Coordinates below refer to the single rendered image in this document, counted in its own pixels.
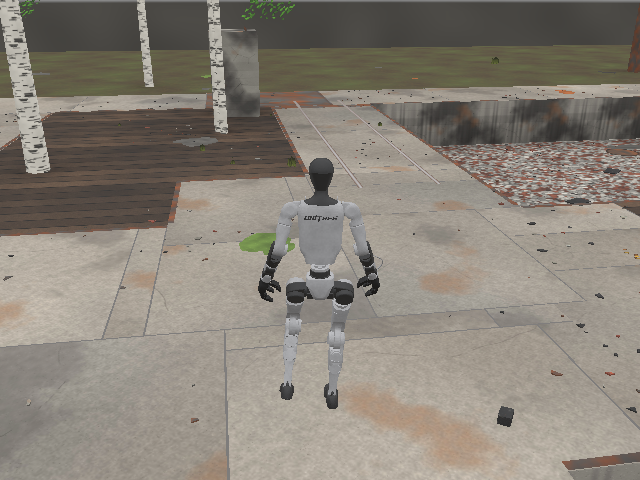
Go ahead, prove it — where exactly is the robot right upper arm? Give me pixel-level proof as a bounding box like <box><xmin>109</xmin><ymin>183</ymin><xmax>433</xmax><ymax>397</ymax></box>
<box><xmin>342</xmin><ymin>201</ymin><xmax>370</xmax><ymax>256</ymax></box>

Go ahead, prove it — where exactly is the robot right forearm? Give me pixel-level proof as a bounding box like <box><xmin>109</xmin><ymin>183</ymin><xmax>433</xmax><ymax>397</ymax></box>
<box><xmin>359</xmin><ymin>241</ymin><xmax>378</xmax><ymax>280</ymax></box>

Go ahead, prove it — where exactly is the right robot shin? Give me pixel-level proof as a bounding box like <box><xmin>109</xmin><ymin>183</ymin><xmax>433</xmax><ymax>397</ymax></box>
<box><xmin>328</xmin><ymin>332</ymin><xmax>345</xmax><ymax>396</ymax></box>

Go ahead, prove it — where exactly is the robot left forearm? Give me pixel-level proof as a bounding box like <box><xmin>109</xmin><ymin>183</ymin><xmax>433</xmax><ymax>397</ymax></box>
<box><xmin>260</xmin><ymin>241</ymin><xmax>282</xmax><ymax>283</ymax></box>

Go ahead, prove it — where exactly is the right robot hand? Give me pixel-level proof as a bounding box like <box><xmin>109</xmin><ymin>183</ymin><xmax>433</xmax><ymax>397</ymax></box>
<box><xmin>357</xmin><ymin>276</ymin><xmax>380</xmax><ymax>297</ymax></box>

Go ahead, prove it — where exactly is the robot left upper arm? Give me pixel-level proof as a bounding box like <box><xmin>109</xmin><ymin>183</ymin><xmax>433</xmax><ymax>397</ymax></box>
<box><xmin>272</xmin><ymin>201</ymin><xmax>300</xmax><ymax>257</ymax></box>

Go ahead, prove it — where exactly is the left robot thigh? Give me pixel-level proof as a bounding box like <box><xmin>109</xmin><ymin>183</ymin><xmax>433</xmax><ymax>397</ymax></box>
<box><xmin>286</xmin><ymin>277</ymin><xmax>306</xmax><ymax>336</ymax></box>

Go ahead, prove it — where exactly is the left robot hand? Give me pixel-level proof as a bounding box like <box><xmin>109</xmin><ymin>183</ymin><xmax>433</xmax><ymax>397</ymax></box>
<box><xmin>258</xmin><ymin>278</ymin><xmax>281</xmax><ymax>302</ymax></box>

